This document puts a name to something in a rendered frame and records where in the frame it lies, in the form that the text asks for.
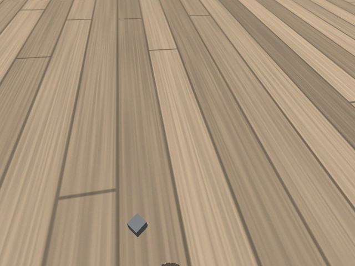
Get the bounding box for cube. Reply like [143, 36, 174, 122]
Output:
[127, 214, 148, 237]

